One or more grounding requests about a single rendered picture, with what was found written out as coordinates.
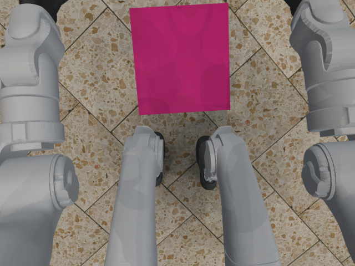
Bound carton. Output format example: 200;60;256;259
129;3;230;115

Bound right robot thigh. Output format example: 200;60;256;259
206;132;281;266

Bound right robot hand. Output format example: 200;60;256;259
284;0;302;16

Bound right robot forearm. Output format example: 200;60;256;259
289;0;355;141

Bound right robot upper arm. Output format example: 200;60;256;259
301;140;355;264

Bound left robot upper arm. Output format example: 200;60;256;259
0;154;79;266

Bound right robot foot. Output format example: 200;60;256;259
196;136;217;190

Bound left robot hand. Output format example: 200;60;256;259
19;0;68;23

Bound left robot forearm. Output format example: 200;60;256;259
0;3;65;166

